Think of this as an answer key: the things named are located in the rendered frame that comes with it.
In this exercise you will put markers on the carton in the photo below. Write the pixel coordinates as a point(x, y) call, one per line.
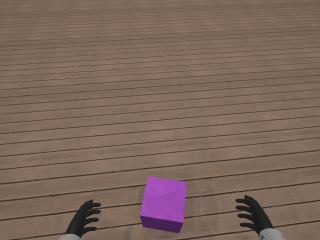
point(163, 204)

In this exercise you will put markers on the robot right hand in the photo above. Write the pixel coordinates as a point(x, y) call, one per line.
point(259, 218)

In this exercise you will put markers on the right robot forearm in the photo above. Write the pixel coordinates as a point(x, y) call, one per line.
point(271, 234)

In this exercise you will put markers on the robot left hand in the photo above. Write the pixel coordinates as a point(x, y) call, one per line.
point(79, 220)

